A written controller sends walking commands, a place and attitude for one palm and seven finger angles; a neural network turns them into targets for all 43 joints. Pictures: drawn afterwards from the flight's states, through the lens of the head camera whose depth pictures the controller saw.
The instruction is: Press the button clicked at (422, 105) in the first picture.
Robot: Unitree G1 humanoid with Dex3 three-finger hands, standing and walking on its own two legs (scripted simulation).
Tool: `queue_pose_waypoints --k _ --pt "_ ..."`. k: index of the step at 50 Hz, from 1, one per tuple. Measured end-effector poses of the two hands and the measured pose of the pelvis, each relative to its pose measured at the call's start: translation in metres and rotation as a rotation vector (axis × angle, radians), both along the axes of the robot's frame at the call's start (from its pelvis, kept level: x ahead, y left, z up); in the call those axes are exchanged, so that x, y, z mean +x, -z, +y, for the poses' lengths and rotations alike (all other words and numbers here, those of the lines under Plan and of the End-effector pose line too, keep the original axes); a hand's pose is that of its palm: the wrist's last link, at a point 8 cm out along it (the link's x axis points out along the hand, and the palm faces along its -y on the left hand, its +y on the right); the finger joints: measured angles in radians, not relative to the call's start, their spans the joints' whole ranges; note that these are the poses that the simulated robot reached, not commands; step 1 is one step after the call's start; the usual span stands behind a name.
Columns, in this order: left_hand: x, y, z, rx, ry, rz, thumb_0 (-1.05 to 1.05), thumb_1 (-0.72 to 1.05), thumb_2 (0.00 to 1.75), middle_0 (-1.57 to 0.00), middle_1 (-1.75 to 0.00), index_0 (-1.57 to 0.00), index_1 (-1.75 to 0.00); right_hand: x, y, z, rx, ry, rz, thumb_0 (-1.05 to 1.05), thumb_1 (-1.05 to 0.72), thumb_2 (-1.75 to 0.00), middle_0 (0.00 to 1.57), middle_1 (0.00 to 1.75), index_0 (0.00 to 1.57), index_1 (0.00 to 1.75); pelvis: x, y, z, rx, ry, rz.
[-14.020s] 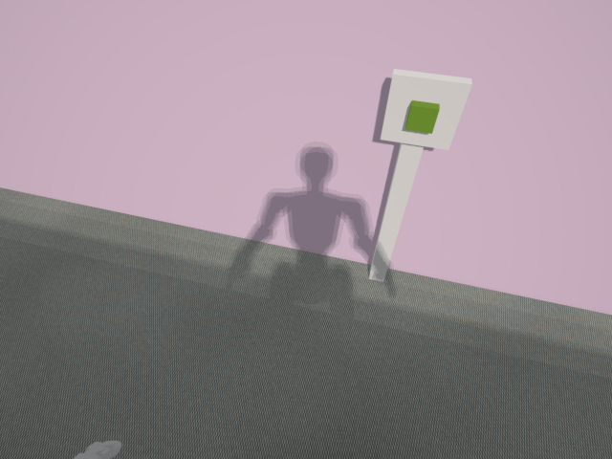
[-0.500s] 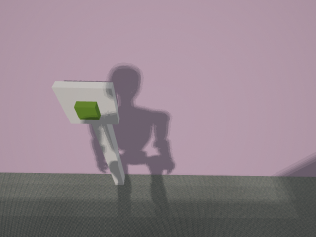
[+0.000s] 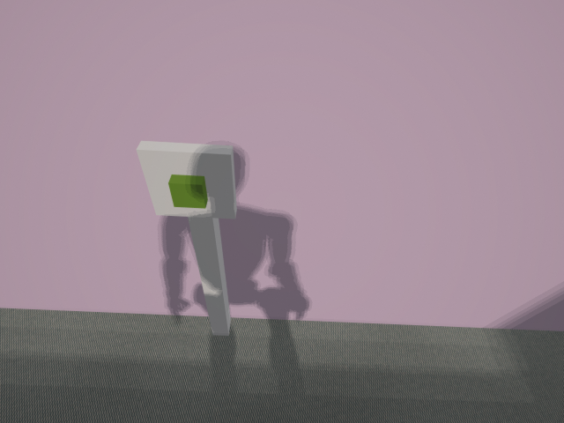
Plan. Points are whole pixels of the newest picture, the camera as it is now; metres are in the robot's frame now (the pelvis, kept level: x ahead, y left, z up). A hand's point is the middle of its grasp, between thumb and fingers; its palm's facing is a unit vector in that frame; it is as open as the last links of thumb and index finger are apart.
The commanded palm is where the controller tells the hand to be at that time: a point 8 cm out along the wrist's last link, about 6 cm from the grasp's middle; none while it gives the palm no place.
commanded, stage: come to a stop and stand still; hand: left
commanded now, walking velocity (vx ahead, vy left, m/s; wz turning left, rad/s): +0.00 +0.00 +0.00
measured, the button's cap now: (189, 190) +0.55 +0.23 +0.00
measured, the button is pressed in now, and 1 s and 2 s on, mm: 0 0 0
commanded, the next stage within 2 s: look again from close up in 0.36 s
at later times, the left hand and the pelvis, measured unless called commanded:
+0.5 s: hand out of the picture -0.02 +0.14 -0.18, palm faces +0.04 -0.99 -0.12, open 7.4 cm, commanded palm none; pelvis +0.00 -0.01 +0.00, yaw +0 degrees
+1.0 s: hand out of the picture -0.01 +0.15 -0.18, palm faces +0.04 -0.99 -0.16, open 7.4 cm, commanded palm none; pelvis +0.00 -0.01 +0.00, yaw +0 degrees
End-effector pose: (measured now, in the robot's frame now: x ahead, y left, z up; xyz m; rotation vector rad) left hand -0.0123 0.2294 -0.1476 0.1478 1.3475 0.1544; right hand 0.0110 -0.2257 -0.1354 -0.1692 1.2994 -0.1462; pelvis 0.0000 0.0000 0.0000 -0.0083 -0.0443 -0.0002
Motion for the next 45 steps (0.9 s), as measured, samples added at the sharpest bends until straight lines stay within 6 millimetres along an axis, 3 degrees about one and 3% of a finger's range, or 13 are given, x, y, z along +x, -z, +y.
queue_pose_waypoints --k 6,12,22,32,45 --pt "-0.027 0.0 -0.006 -0.013 -0.018 0.069 0.01 0.91 0.9 -0.2 -0.3 -0.2 -0.29 -0.017 0.002 0.003 0.011 0.009 0.051 0.01 -0.91 -0.9 0.2 0.3 0.2 0.3 -0.003 0.0 -0.001 0.0 -0.001 0.006" --pt "-0.039 0.002 -0.019 -0.038 -0.028 0.102 0.01 0.91 0.9 -0.2 -0.3 -0.2 -0.29 -0.024 0.003 0.005 0.019 0.018 0.077 0.01 -0.91 -0.9 0.2 0.3 0.2 0.3 -0.003 -0.001 -0.003 -0.001 -0.001 0.007" --pt "-0.023 0.005 -0.034 -0.072 -0.023 0.065 0.01 0.91 0.9 -0.2 -0.3 -0.2 -0.29 -0.022 0.003 0.008 0.023 0.023 0.077 0.01 -0.92 -0.9 0.2 0.3 0.2 0.3 -0.003 -0.001 -0.005 -0.003 -0.001 0.004" --pt "-0.003 0.004 -0.032 -0.061 -0.017 0.017 0.01 0.91 0.9 -0.2 -0.3 -0.2 -0.29 -0.02 0.002 0.006 0.022 0.026 0.075 0.01 -0.92 -0.9 0.2 0.3 0.2 0.3 -0.001 -0.002 -0.007 -0.002 -0.004 0.004" --pt "-0.005 -0.001 -0.025 -0.036 -0.019 0.04 0.01 0.91 0.9 -0.2 -0.3 -0.2 -0.29 -0.018 0.004 0.005 0.03 0.025 0.085 0.01 -0.92 -0.9 0.19 0.3 0.2 0.3 0.002 -0.003 -0.009 0.0 -0.001 0.01"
